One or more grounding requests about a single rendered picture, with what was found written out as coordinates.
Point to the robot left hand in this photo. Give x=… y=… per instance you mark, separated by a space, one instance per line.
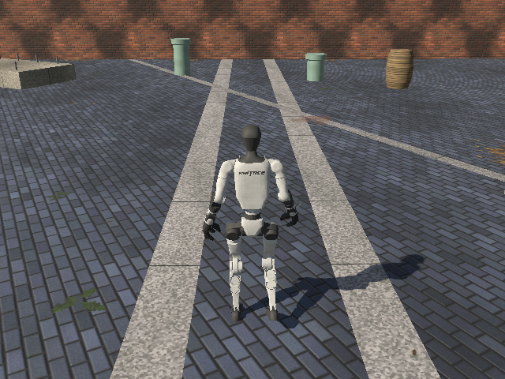
x=207 y=228

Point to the robot right hand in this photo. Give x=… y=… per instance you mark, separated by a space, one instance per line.
x=287 y=216

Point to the left robot foot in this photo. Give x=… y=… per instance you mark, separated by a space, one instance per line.
x=236 y=315

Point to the robot left thigh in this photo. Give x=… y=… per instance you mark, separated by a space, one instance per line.
x=233 y=237

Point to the left robot upper arm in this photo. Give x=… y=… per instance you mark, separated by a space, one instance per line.
x=222 y=181

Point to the right robot upper arm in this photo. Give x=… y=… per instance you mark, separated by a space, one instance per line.
x=280 y=178

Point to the left robot forearm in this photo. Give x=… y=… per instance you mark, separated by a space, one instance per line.
x=212 y=211

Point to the right robot forearm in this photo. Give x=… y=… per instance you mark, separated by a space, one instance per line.
x=289 y=206

